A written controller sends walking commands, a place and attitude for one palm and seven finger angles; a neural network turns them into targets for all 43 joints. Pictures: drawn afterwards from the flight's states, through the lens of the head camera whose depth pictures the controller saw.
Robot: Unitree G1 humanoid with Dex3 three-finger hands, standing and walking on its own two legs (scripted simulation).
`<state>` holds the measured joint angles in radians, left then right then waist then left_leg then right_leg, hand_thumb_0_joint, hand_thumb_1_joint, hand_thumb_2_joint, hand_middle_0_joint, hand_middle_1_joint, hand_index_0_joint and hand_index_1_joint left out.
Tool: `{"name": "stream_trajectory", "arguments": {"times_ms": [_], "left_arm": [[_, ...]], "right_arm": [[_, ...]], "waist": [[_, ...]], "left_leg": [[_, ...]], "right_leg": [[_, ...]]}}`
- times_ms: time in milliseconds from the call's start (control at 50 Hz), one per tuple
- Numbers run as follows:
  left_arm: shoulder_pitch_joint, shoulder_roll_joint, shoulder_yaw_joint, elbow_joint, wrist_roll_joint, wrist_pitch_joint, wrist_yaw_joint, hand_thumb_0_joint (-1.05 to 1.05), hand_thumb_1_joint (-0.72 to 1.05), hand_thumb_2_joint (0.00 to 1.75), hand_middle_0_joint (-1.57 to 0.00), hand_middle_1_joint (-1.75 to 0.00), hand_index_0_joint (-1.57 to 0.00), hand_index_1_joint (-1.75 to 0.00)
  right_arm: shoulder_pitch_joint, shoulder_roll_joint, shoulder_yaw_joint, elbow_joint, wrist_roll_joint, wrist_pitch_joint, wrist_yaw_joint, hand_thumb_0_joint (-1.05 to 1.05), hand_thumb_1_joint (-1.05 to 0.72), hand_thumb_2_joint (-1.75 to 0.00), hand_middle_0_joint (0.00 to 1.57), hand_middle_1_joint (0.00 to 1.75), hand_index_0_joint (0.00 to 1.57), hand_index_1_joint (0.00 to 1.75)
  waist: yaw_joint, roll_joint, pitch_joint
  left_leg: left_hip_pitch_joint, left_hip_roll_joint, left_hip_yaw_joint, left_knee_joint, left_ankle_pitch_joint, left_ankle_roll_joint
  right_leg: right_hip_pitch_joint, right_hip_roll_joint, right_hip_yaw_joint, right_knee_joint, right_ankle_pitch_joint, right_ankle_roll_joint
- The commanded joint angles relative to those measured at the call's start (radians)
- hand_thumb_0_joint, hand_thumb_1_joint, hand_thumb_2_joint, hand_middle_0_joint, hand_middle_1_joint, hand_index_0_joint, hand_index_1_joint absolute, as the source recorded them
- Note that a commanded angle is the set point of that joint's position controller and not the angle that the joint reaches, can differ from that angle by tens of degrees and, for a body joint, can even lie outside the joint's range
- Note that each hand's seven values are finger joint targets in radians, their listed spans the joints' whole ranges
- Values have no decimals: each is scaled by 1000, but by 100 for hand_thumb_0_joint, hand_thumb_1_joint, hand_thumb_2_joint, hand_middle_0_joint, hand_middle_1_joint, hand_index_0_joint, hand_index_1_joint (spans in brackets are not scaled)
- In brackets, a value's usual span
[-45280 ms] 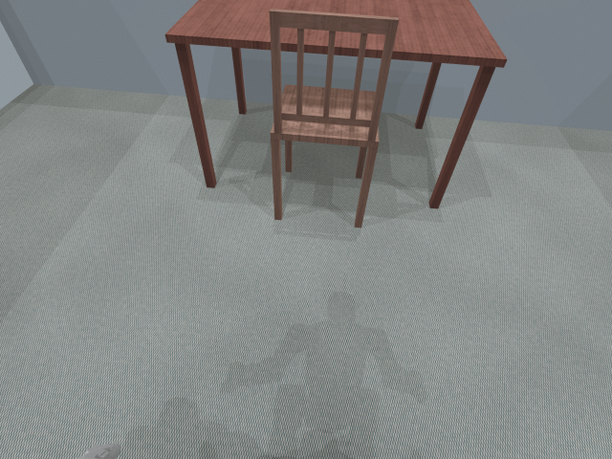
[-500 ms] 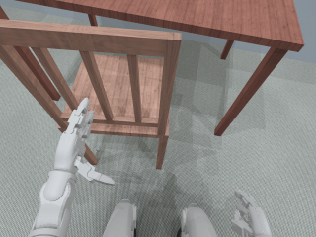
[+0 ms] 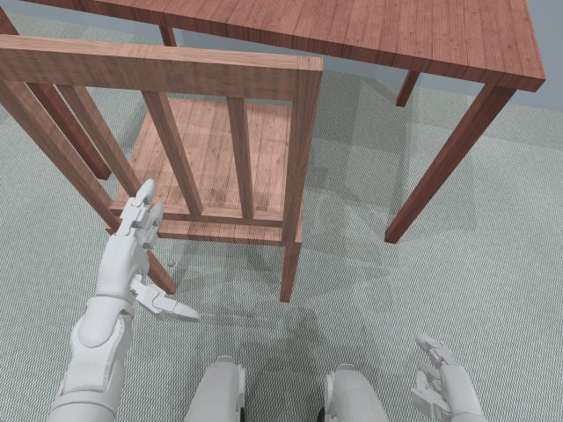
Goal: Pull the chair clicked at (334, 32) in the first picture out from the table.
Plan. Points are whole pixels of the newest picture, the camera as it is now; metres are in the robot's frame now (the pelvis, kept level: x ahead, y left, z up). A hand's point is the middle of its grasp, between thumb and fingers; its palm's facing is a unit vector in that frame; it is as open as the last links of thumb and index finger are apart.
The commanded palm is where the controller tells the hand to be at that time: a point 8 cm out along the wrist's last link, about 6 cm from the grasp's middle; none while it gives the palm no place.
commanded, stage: aim the fingers beside a spindle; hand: left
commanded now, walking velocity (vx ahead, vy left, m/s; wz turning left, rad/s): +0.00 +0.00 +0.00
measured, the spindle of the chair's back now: (179, 162) +0.47 +0.17 +0.04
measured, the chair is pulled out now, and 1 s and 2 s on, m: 0.15 0.15 0.15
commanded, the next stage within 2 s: push the fingers through the gap in 1.52 s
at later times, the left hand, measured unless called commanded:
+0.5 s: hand (178, 271) +0.30 +0.14 +0.04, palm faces -0.09 -0.99 -0.07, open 16.9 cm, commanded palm +0.30 +0.21 +0.04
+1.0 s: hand (171, 268) +0.32 +0.16 +0.01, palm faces -0.04 -1.00 -0.04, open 16.9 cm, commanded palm +0.30 +0.20 +0.03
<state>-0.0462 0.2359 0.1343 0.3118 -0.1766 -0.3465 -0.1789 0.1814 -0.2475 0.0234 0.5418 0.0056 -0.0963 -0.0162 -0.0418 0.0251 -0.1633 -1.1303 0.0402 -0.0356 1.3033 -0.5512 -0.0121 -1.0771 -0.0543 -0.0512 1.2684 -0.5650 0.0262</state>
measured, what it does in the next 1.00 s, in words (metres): stands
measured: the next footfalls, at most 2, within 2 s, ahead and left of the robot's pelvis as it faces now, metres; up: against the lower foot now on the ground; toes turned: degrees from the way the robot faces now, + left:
none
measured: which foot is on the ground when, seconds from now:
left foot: down 0.00-1.00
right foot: down 0.00-1.00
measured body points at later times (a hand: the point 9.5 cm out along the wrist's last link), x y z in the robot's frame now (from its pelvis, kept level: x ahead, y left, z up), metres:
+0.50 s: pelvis +0.00 +0.00 +0.01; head +0.11 +0.00 +0.44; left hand +0.30 +0.20 +0.05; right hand +0.17 -0.25 -0.09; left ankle +0.03 +0.12 -0.62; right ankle +0.02 -0.14 -0.62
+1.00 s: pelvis +0.00 +0.00 +0.00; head +0.11 +0.01 +0.44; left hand +0.31 +0.22 +0.01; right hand +0.17 -0.25 -0.10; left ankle +0.03 +0.12 -0.62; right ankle +0.02 -0.14 -0.62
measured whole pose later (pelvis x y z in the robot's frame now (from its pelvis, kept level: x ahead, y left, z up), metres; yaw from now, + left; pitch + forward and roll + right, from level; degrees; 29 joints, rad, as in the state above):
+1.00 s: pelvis +0.00 +0.00 +0.00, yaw +0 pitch +22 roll -2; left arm -0.04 0.24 0.14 0.34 -0.19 -0.35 -0.19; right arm 0.19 -0.25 0.02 0.55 0.01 -0.10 -0.02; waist -0.04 0.03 -0.17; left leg -1.13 0.04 -0.04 1.31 -0.55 -0.02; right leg -1.08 -0.05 -0.05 1.27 -0.57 0.02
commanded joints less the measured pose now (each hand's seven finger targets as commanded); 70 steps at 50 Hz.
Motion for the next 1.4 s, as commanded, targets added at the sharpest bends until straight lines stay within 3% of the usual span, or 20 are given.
{"name": "stream_trajectory", "arguments": {"times_ms": [0, 80, 200, 260, 340, 400, 500, 540, 620, 700, 860, 920, 980, 1040, 1100, 1180, 1240, 1300, 1340, 1380], "left_arm": [[-140, 103, 6, -370, -26, -87, -33, 0, -50, 30, -6, -8, -6, -8], [-110, 138, 37, -505, -16, -136, 32, 0, -50, 30, -6, -8, -6, -8], [-43, 59, 22, -102, 19, -61, 45, 0, -50, 30, -6, -8, -6, -8], [-66, 35, -20, -126, 5, -47, -8, 0, -50, 30, -6, -8, -6, -8], [-122, 133, 32, -435, -24, -111, -21, 0, -50, 30, -6, -8, -6, -8], [-85, 176, 68, -545, -28, -153, 25, 0, -50, 30, -6, -8, -6, -8], [-79, 92, 44, -152, 10, -98, 48, 0, -50, 30, -6, -8, -6, -8], [-107, 65, 25, -48, 6, -66, 14, 0, -50, 30, -6, -8, -6, -8], [-103, 66, -5, -191, -22, -57, -57, 0, -50, 30, -6, -8, -6, -8], [-77, 184, 69, -528, -40, -130, -12, 0, -50, 30, -6, -8, -6, -8], [-42, 59, 33, -72, 2, -73, 27, 0, -50, 30, -6, -8, -6, -8], [-86, 11, -46, -108, -7, -53, -43, 0, -50, 30, -6, -8, -6, -8], [-148, 72, -40, -384, -27, -93, -57, 0, -50, 30, -6, -8, -6, -8], [-66, 146, 25, -574, -31, -142, 6, 0, -50, 30, -6, -8, -6, -8], [-33, 210, 132, -441, -8, -136, 79, 0, -50, 30, -6, -8, -6, -8], [-48, 79, 64, -65, 11, -69, 64, 0, -50, 30, -6, -8, -6, -8], [-42, 40, 4, -66, -4, -41, -21, 0, -50, 30, -6, -8, -6, -8], [-118, 32, -67, -335, -33, -75, -74, 0, -50, 30, -6, -8, -6, -8], [-109, 113, -18, -524, -48, -117, -54, 0, -50, 30, -6, -8, -6, -8], [-79, 140, 13, -577, -39, -147, -3, 0, -50, 30, -6, -8, -6, -8]], "right_arm": [[5, -141, -74, -153, 1, -55, -25, 0, -90, -90, 20, 30, 20, 30], [18, -123, -70, -134, -9, -69, -22, 0, -90, -90, 20, 30, 20, 30], [9, -137, -62, -98, -3, -39, -13, 0, -90, -90, 20, 30, 20, 30], [3, -146, -66, -131, 5, -34, -11, 0, -90, -90, 20, 30, 20, 30], [7, -135, -76, -157, -1, -54, -23, 0, -90, -90, 20, 30, 20, 30], [17, -122, -70, -138, -8, -72, -25, 0, -90, -90, 20, 30, 20, 30], [10, -132, -60, -79, -4, -55, -23, 0, -90, -90, 20, 30, 20, 30], [8, -147, -59, -81, 3, -47, -21, 0, -90, -90, 20, 30, 20, 30], [1, -148, -70, -142, 8, -54, -22, 0, -90, -90, 20, 30, 20, 30], [18, -130, -73, -155, -2, -77, -25, 0, -90, -90, 20, 30, 20, 30], [8, -142, -60, -85, -1, -49, -15, 0, -90, -90, 20, 30, 20, 30], [5, -151, -66, -120, 10, -51, -15, 0, -90, -90, 20, 30, 20, 30], [7, -141, -77, -151, 4, -71, -27, 0, -90, -90, 20, 30, 20, 30], [29, -124, -74, -141, -7, -89, -26, 0, -90, -90, 20, 30, 20, 30], [20, -122, -66, -108, -13, -75, -25, 0, -90, -90, 20, 30, 20, 30], [-4, -132, -57, -84, -4, -37, -14, 0, -90, -90, 20, 30, 20, 30], [-1, -150, -61, -122, 9, -34, -10, 0, -90, -90, 20, 30, 20, 30], [-6, -139, -72, -163, 9, -57, -21, 0, -90, -90, 20, 30, 20, 30], [12, -133, -75, -158, 2, -75, -26, 0, -90, -90, 20, 30, 20, 30], [24, -124, -71, -135, -6, -87, -28, 0, -90, -90, 20, 30, 20, 30]], "waist": [[2, 55, -444], [10, 96, -470], [-30, -61, -187], [-17, -49, -249], [19, 63, -482], [18, 98, -500], [-49, -58, -183], [-47, -82, -153], [0, 9, -353], [32, 107, -537], [-44, -97, -155], [-31, -26, -237], [-1, 69, -457], [27, 128, -550], [11, 27, -407], [-35, -97, -145], [-13, -31, -224], [-11, 77, -421], [10, 128, -531], [8, 123, -508]], "left_leg": [[360, -26, 3, -179, 324, 29], [456, -16, -15, -187, 443, 18], [197, -29, 4, -181, 154, 26], [206, -35, 14, -184, 147, 28], [378, -30, 12, -179, 356, 30], [434, -24, 4, -176, 439, 26], [198, -27, 4, -169, 148, 29], [145, -34, 10, -167, 71, 28], [254, -38, 23, -176, 195, 32], [442, -27, 7, -185, 447, 27], [152, -33, 11, -169, 114, 28], [206, -36, 16, -177, 128, 31], [374, -29, 6, -181, 306, 32], [513, -21, -9, -189, 496, 21], [372, -21, -9, -183, 408, 24], [150, -36, 10, -174, 100, 25], [186, -40, 20, -188, 128, 27], [358, -29, 9, -185, 299, 30], [479, -22, -6, -193, 427, 26], [502, -16, -15, -195, 478, 20]], "right_leg": [[215, 36, 2, -175, 282, -56], [209, 36, -5, -166, 334, -55], [111, 47, -16, -199, 139, -49], [148, 41, -3, -204, 141, -53], [261, 35, 16, -180, 327, -58], [257, 37, 11, -175, 370, -54], [104, 50, -10, -206, 127, -44], [86, 47, -3, -215, 59, -46], [199, 37, 13, -203, 187, -56], [284, 37, 11, -176, 382, -57], [103, 49, -10, -209, 105, -43], [125, 42, -2, -208, 120, -51], [214, 35, 7, -188, 266, -57], [242, 34, 4, -176, 372, -57], [221, 43, -9, -169, 334, -50], [99, 51, -11, -210, 84, -43], [147, 45, -2, -211, 123, -54], [208, 39, 3, -188, 266, -57], [251, 36, 4, -191, 343, -58], [225, 37, -3, -184, 351, -55]]}}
